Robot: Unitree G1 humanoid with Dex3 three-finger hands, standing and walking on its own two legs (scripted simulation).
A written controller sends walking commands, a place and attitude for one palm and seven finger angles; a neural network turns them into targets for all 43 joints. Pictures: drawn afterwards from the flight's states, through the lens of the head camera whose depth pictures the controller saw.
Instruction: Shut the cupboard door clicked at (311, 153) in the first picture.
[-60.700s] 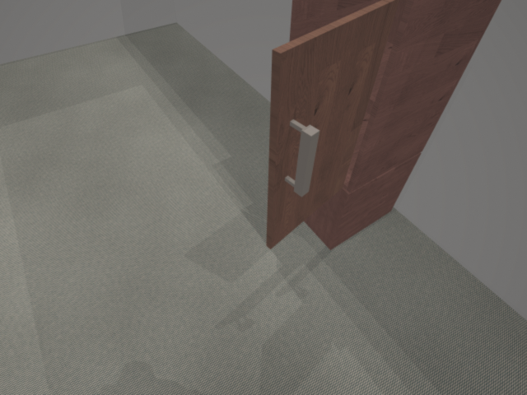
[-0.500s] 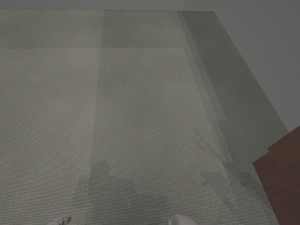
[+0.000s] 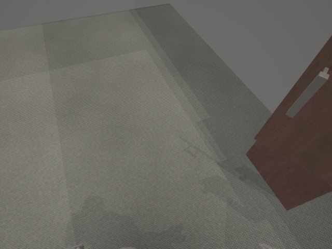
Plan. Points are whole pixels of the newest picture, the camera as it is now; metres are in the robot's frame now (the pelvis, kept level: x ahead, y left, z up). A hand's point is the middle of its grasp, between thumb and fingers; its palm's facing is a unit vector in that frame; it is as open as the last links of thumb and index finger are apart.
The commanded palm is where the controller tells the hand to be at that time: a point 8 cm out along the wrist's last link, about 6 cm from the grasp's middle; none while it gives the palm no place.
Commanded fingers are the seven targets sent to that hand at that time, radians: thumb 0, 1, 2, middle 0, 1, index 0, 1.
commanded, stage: turn to face it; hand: left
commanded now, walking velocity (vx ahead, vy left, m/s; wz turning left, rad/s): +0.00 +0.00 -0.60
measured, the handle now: (306, 93) +0.59 -0.42 +0.02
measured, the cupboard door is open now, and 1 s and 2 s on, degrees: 28 28 28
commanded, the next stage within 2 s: take the last steps up to it in 0.94 s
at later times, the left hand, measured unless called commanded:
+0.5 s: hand (118, 224) +0.19 +0.14 -0.15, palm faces -0.30 -0.91 -0.28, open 7.3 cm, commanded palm none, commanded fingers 0.00 0.90 0.90 -0.20 -0.30 -0.20 -0.30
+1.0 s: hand (132, 205) +0.25 +0.11 -0.16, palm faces -0.49 -0.84 -0.23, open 7.3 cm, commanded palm none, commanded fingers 0.00 0.90 0.90 -0.20 -0.30 -0.20 -0.30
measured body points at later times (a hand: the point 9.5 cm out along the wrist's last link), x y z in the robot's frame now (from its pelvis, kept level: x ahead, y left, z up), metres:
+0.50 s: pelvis +0.02 -0.02 +0.00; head +0.07 -0.06 +0.45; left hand +0.21 +0.19 -0.13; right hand +0.00 -0.30 -0.15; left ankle +0.02 +0.12 -0.66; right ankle -0.01 -0.13 -0.73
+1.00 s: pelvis +0.06 -0.02 +0.01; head +0.10 -0.04 +0.45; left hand +0.27 +0.16 -0.14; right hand -0.03 -0.25 -0.14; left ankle +0.12 +0.10 -0.73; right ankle -0.02 -0.11 -0.71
